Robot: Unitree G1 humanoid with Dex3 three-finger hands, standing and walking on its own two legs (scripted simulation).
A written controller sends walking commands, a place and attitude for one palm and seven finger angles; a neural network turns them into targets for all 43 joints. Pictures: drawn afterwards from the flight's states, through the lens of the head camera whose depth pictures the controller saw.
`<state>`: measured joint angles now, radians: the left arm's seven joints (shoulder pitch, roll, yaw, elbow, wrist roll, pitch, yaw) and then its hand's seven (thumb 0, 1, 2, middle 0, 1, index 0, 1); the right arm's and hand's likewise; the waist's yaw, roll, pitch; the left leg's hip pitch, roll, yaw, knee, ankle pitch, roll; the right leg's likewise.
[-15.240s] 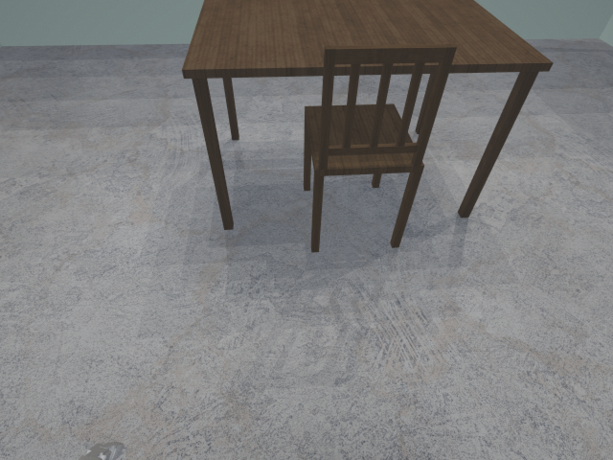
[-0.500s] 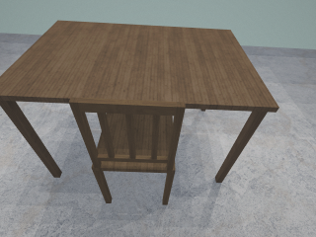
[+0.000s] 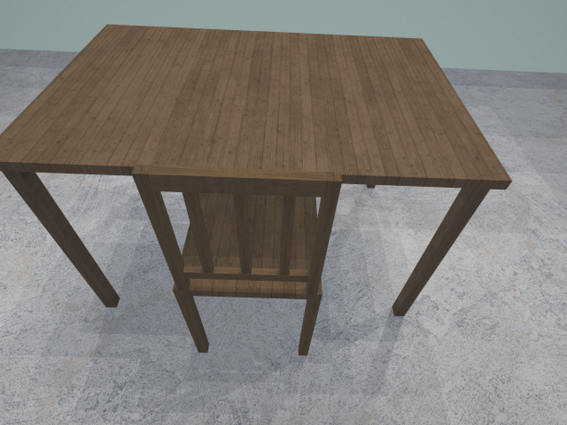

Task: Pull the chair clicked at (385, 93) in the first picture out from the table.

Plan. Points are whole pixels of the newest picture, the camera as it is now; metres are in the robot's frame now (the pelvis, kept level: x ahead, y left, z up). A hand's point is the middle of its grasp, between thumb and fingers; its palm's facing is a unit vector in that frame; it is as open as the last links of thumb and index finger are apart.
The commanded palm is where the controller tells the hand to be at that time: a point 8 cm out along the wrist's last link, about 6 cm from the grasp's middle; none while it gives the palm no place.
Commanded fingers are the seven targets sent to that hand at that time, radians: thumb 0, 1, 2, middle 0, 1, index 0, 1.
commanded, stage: look again from close up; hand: left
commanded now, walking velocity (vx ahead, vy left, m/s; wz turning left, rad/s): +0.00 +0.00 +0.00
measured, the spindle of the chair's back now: (243, 236) +0.50 +0.12 -0.11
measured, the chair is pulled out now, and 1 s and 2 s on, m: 0.00 0.00 0.00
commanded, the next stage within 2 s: raise the hand toward the chair's back in 1.04 s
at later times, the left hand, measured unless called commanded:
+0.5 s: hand out of the picture +0.03 +0.17 -0.18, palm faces +0.00 -0.97 -0.22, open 7.4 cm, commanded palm none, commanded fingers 0.00 0.90 0.90 -0.20 -0.30 -0.20 -0.30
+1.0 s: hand out of the picture +0.01 +0.14 -0.18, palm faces +0.01 -0.98 -0.19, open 7.4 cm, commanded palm none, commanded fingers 0.00 0.90 0.90 -0.20 -0.30 -0.20 -0.30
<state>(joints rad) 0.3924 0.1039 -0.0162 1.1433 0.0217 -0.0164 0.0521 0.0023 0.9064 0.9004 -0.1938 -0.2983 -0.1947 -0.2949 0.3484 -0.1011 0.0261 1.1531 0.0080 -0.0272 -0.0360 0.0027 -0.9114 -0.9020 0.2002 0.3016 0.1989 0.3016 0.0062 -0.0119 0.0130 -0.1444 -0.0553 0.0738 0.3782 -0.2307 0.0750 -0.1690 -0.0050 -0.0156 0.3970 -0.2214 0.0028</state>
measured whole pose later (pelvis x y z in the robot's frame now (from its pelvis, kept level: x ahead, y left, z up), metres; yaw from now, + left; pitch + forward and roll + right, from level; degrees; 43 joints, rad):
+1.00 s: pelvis +0.02 -0.02 +0.00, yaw +0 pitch -1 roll +0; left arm 0.30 0.13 -0.02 1.11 0.01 -0.02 0.05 0.01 0.91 0.90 -0.19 -0.30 -0.20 -0.30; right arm 0.26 -0.15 0.03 1.15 0.00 -0.03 -0.03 0.01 -0.92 -0.90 0.20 0.30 0.20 0.30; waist 0.00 0.00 0.04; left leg -0.11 -0.03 0.07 0.41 -0.28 0.04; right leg -0.15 0.02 -0.02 0.45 -0.28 -0.03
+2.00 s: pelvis -0.04 -0.05 -0.09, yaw +2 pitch +15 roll -1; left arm 0.32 0.21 0.17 0.04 -0.29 -0.27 -0.24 0.00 0.10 0.56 -0.12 -0.17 -0.12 -0.17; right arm 0.26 -0.19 0.03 0.59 0.02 -0.23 -0.04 0.01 -0.90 -0.90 0.21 0.30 0.21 0.30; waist -0.01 0.04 -0.14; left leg -0.91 0.01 0.00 1.16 -0.51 0.01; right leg -0.90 0.03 -0.11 1.12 -0.49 -0.08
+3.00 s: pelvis -0.03 -0.01 -0.08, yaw +3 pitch +15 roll -4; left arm 0.30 0.28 0.21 0.07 -0.28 -0.36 -0.28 -0.01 -0.50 0.30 -0.06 -0.08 -0.06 -0.08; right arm 0.25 -0.26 0.03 0.56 0.02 -0.22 -0.04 0.01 -0.91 -0.90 0.20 0.30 0.20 0.30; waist -0.02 0.02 -0.14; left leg -0.86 -0.01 0.00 1.11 -0.51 0.06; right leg -0.82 0.01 -0.11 1.03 -0.47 -0.02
